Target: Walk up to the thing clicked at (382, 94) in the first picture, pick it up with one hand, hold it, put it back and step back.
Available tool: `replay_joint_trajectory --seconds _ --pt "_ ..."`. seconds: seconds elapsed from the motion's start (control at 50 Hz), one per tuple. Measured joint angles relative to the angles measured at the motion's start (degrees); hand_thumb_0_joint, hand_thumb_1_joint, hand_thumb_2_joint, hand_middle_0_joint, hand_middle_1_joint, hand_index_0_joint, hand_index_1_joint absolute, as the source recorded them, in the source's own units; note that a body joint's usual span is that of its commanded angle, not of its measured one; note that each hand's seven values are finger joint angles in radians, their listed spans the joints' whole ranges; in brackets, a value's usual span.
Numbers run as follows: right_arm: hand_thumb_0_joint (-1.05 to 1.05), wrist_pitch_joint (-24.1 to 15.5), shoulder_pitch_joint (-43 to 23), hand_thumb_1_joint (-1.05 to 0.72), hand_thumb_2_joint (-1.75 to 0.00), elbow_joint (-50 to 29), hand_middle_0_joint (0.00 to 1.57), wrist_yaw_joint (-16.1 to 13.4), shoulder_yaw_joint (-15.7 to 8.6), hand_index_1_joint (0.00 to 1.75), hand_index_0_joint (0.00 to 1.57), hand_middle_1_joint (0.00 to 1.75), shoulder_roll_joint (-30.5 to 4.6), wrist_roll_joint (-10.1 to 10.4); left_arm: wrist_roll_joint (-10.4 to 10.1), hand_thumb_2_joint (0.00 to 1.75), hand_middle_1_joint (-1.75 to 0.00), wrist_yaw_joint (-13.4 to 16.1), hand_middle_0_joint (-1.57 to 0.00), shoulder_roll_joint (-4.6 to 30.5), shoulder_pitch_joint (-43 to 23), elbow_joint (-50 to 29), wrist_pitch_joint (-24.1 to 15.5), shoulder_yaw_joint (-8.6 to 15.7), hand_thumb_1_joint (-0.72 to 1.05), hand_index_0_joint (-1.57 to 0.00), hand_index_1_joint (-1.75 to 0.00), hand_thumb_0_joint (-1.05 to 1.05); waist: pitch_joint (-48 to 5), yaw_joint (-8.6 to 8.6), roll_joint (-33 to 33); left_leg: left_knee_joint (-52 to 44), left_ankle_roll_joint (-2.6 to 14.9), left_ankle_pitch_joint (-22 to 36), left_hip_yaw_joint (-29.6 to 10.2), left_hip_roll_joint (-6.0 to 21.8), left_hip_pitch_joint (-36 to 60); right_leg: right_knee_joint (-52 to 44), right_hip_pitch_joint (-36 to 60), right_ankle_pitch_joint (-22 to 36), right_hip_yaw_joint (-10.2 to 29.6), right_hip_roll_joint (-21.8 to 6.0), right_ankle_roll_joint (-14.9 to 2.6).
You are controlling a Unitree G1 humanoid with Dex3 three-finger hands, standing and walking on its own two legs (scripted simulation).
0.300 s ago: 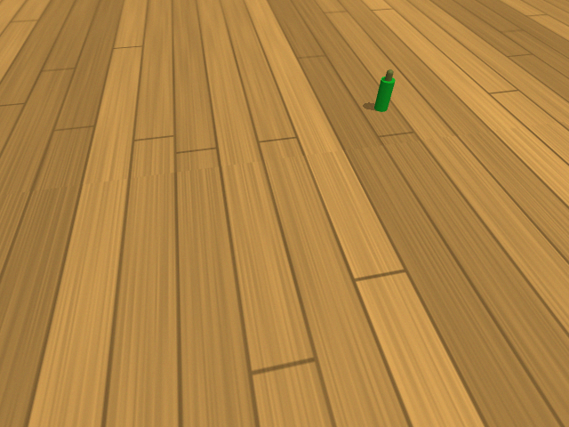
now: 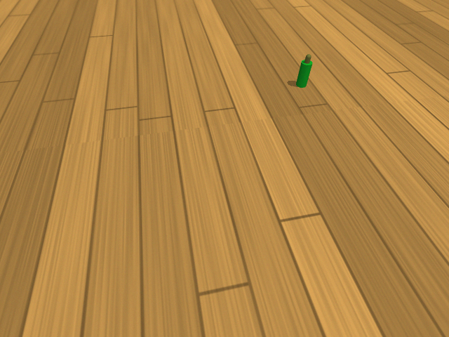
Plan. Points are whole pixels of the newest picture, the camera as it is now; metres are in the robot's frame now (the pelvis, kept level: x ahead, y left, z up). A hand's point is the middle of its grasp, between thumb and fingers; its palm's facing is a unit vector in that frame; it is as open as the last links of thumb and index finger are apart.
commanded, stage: stand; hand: left
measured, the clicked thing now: (304, 70) +2.06 -0.62 -0.65
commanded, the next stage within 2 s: walk up in 0.82 s
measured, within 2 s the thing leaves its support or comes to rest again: neither
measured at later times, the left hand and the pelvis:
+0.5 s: hand out of the picture +0.08 +0.25 -0.16, palm faces -0.03 -0.94 -0.33, open 7.4 cm; pelvis +0.00 +0.00 +0.00, yaw +0 degrees
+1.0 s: hand out of the picture +0.12 +0.25 -0.14, palm faces -0.13 -0.93 -0.34, open 7.4 cm; pelvis +0.02 -0.02 +0.00, yaw -6 degrees
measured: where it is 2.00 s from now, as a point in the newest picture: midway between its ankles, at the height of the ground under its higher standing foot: (276, 263)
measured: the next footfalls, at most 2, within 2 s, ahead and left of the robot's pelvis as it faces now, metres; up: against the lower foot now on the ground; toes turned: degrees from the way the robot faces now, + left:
right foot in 1.16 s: +0.19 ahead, -0.26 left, +0.00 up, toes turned -17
left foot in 1.62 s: +0.53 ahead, -0.07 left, +0.00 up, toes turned -10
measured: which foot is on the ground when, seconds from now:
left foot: down 0.00-1.00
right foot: down 0.00-0.86, up 0.88-1.00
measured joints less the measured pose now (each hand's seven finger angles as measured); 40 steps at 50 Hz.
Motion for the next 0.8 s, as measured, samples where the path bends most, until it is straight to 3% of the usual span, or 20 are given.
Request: replay_joint_trajectory --seconds 0.8 --pt "0.0 0.07 0.07 -0.9 -0.9 0.16 0.21 -0.01 0.02 0.3 0.2 0.3 -0.23 -0.04 0.07 0.9 -0.3 0.08 -0.2 0.25 0.6 -0.16 0.05 -0.04 0.91 -0.2 -0.3 0.01 -0.29 0.1 0.08 -0.78 -0.03 0.12 -0.22 -0.09 0.5 -0.69 0.55 -0.02 -0.22 -0.1 0.01"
